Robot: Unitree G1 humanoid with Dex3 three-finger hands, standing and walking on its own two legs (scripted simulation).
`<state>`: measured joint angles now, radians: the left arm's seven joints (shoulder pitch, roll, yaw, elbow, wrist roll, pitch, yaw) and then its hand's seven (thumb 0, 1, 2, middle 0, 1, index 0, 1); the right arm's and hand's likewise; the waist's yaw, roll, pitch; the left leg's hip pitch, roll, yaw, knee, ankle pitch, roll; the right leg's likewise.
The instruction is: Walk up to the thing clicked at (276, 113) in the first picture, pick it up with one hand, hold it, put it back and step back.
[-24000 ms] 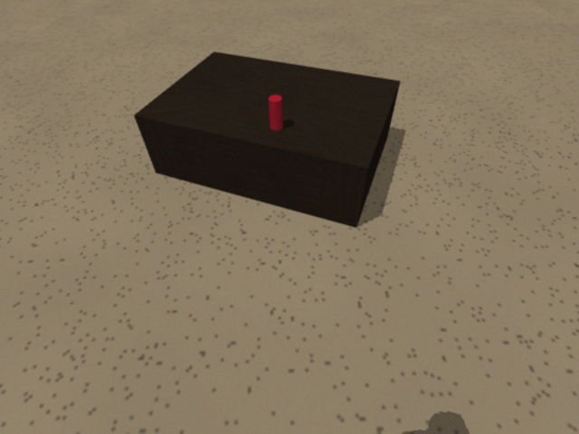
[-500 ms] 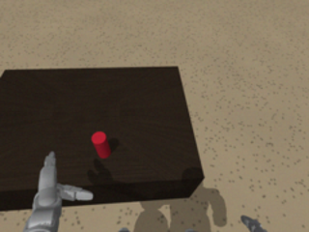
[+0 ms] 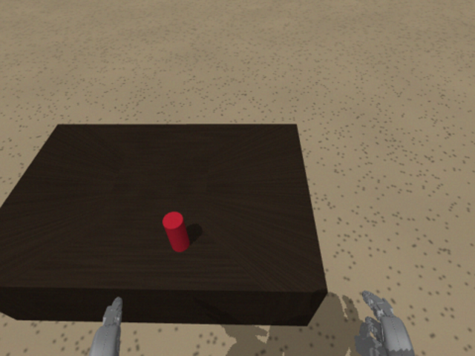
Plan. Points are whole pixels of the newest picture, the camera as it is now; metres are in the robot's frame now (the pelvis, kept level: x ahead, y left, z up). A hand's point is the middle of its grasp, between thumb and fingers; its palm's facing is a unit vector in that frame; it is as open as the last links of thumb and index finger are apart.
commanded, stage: home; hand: left
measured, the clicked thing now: (176, 232) +0.53 +0.22 -0.30
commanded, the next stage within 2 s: stand in 1.68 s
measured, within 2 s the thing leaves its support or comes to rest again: neither
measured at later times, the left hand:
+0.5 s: hand out of the picture +0.11 +0.25 -0.11, palm faces -0.04 -0.92 -0.39, open 17.5 cm
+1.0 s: hand out of the picture +0.05 +0.27 -0.11, palm faces -0.04 -0.92 -0.38, open 17.4 cm
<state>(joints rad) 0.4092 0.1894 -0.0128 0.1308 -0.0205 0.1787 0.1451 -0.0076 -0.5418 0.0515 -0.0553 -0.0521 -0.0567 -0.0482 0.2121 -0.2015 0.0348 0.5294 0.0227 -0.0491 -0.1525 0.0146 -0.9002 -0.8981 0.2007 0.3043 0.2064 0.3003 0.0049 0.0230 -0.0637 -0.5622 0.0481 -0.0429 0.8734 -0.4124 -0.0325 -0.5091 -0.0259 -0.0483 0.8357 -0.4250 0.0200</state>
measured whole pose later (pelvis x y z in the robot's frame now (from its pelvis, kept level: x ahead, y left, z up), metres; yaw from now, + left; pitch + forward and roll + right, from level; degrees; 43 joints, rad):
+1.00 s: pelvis +0.00 +0.02 +0.05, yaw +0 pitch -4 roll +0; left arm 0.18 0.33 -0.02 1.10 0.04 0.00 0.03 0.00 -0.53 0.05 -0.06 -0.05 -0.06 -0.05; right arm 0.16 -0.31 -0.01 1.06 -0.03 0.02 -0.01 0.01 -0.90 -0.90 0.20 0.30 0.21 0.30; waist 0.01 0.02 0.04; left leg -0.13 -0.01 0.01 0.38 -0.18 0.00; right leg -0.10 -0.08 -0.02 0.37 -0.20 0.06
